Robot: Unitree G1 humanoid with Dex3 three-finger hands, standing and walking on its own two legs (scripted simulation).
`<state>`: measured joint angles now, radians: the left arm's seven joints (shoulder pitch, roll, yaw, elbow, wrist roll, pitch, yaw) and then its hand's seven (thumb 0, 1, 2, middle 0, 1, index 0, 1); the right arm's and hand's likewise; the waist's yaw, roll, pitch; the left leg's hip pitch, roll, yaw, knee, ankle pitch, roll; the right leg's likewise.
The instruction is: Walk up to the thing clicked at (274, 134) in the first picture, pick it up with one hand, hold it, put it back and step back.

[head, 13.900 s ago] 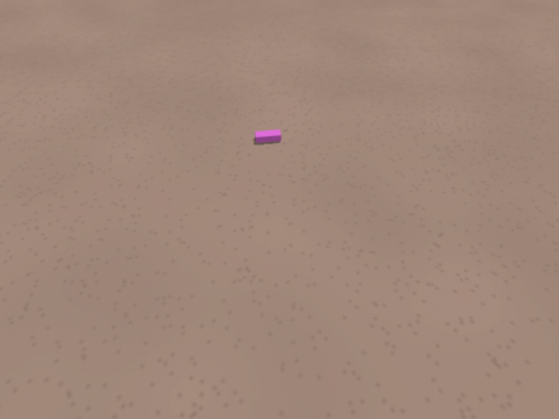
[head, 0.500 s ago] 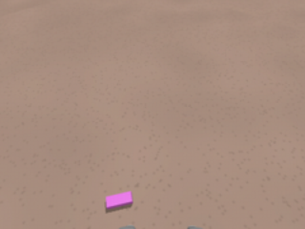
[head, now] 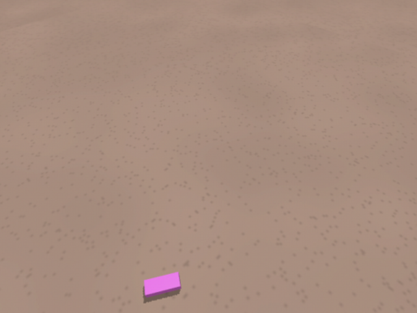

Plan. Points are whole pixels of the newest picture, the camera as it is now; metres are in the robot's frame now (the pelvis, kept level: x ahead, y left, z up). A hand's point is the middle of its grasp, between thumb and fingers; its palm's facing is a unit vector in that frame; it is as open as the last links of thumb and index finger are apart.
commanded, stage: walk up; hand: left
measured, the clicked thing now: (162, 284) +0.38 +0.25 -0.75
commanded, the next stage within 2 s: none
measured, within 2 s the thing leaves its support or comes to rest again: neither
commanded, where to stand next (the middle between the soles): -0.01 -0.01 m, yaw +2 degrees
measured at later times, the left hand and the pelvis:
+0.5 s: hand out of the picture +0.06 +0.26 -0.16, palm faces -0.04 -0.91 -0.41, open 7.4 cm; pelvis -0.03 -0.02 -0.01, yaw -1 degrees
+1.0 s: hand out of the picture +0.05 +0.28 -0.16, palm faces +0.02 -0.94 -0.35, open 7.4 cm; pelvis +0.03 +0.00 +0.00, yaw +2 degrees
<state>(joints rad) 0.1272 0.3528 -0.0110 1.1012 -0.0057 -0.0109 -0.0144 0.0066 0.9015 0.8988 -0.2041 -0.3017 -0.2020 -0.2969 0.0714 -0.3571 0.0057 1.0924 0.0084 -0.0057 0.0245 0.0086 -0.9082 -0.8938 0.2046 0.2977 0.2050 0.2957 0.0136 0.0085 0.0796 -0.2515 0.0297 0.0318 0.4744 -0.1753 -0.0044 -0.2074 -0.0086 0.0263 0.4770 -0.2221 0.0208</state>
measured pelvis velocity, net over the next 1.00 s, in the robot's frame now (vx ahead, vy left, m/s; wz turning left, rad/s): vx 0.03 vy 0.00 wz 0.04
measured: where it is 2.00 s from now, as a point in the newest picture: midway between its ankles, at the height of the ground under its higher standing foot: outside the picture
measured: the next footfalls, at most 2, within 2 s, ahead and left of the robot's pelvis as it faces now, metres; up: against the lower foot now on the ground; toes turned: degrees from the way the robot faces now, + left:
left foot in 0.86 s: +0.06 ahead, +0.13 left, +0.00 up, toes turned +4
right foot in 1.18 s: +0.17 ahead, -0.15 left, +0.00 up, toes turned +1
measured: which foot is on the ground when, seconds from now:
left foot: down 0.00-0.52, up 0.54-0.84, down 0.86-1.00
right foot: down 0.00-0.86, up 0.88-1.00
